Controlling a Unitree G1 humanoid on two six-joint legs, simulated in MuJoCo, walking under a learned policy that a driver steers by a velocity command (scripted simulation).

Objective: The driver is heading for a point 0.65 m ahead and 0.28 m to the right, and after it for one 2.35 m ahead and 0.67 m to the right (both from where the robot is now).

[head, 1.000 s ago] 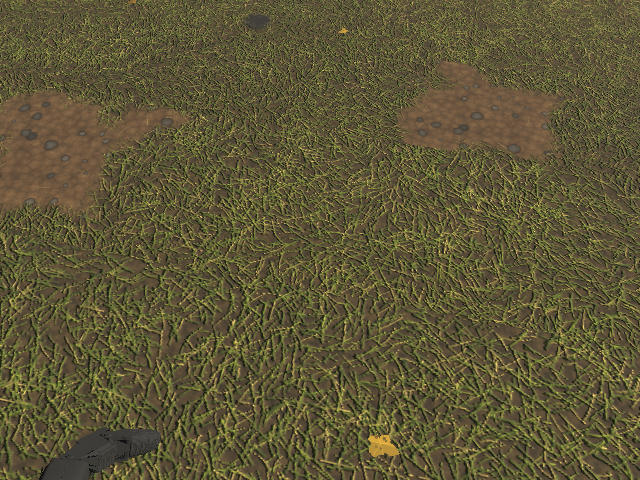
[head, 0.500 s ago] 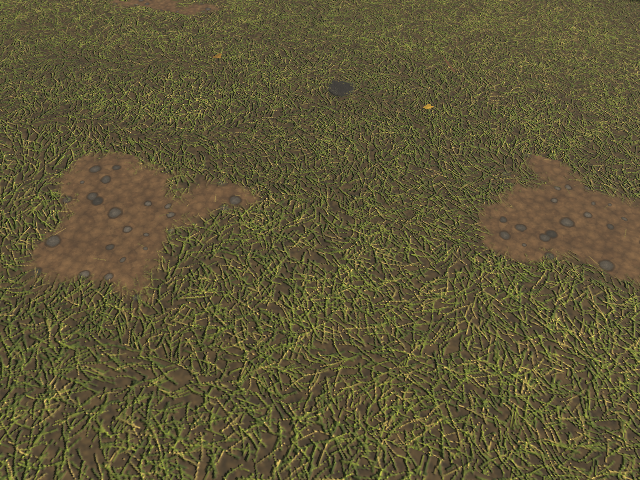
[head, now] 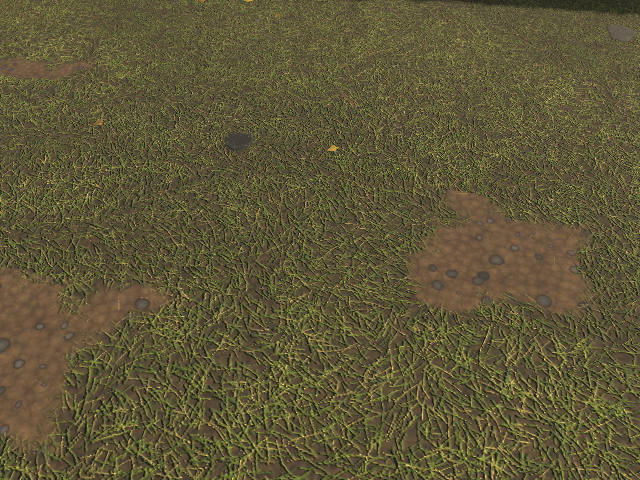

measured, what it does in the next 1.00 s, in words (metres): goes down, turning right: right foot, then left foot 0.19 m lower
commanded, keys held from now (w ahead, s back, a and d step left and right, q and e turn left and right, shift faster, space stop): w+e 1.00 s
